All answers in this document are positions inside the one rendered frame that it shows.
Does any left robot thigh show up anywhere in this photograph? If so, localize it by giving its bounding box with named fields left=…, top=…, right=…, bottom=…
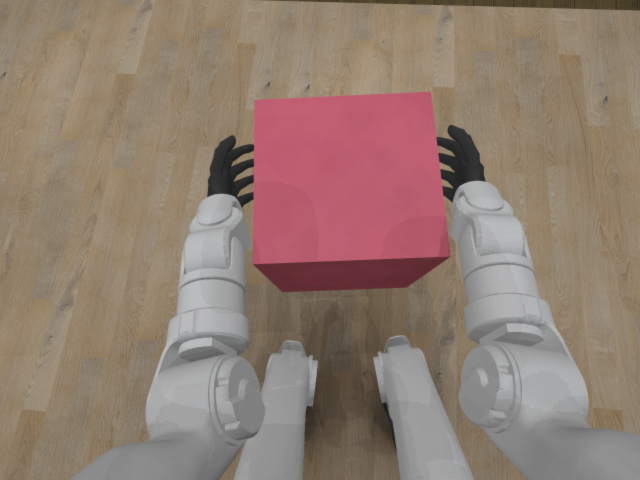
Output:
left=233, top=349, right=318, bottom=480

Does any right robot hand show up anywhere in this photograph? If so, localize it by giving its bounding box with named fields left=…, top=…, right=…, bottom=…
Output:
left=436, top=125, right=486, bottom=202

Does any left robot hand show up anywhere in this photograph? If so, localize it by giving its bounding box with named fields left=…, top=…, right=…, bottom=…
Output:
left=207, top=135, right=254, bottom=207

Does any robot left forearm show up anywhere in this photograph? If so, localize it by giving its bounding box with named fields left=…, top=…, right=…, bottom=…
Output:
left=146, top=194, right=251, bottom=433

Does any robot right upper arm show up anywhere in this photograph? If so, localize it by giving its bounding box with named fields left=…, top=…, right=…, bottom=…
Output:
left=458, top=341, right=640, bottom=480

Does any robot thigh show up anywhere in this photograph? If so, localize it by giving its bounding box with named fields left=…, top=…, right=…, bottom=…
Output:
left=233, top=349, right=318, bottom=480
left=373, top=344, right=474, bottom=480

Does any carton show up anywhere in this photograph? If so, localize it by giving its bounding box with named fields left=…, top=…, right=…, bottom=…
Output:
left=253, top=92, right=451, bottom=292

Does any right robot thigh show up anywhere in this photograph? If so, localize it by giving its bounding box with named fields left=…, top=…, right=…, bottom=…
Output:
left=373, top=344, right=474, bottom=480

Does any robot left upper arm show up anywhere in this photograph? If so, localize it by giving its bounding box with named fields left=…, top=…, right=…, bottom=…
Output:
left=69, top=354, right=265, bottom=480

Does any robot right forearm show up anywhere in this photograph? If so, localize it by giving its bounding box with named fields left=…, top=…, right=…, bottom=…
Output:
left=450, top=181, right=589, bottom=414

